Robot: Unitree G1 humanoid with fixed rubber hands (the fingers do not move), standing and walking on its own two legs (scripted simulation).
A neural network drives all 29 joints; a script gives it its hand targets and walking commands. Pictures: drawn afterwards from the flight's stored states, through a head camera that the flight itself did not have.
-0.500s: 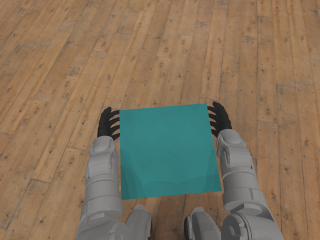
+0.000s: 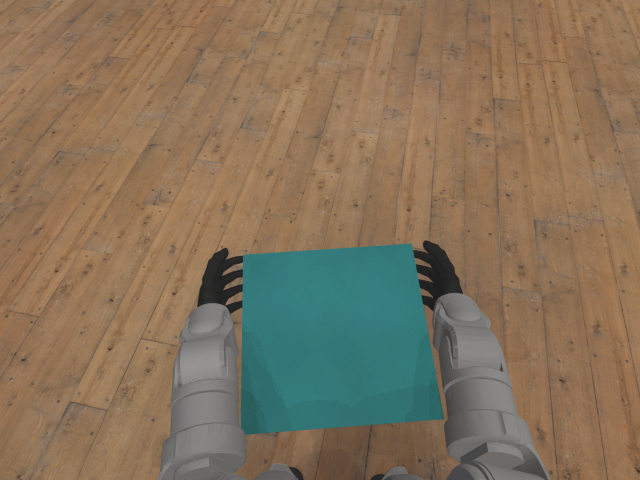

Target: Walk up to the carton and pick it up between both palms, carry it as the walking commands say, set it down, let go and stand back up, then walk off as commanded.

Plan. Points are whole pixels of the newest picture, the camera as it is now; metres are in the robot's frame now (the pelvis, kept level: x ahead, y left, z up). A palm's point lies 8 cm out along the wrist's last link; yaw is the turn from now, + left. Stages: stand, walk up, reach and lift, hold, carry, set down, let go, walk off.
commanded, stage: reach and lift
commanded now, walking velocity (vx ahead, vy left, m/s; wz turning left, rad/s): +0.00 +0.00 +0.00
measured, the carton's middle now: (332, 348) +0.31 +0.02 -0.09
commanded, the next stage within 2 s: hold in 1.96 s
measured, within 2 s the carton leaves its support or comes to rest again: neither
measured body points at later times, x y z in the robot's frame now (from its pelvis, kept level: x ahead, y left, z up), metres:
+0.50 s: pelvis +0.01 +0.00 +0.03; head +0.01 +0.00 +0.48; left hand +0.33 +0.17 +0.05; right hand +0.35 -0.13 +0.05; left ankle +0.04 +0.13 -0.72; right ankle +0.03 -0.12 -0.72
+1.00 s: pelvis +0.01 +0.00 +0.03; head -0.03 +0.00 +0.48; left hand +0.32 +0.17 +0.08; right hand +0.33 -0.14 +0.08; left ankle +0.04 +0.13 -0.72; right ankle +0.03 -0.12 -0.72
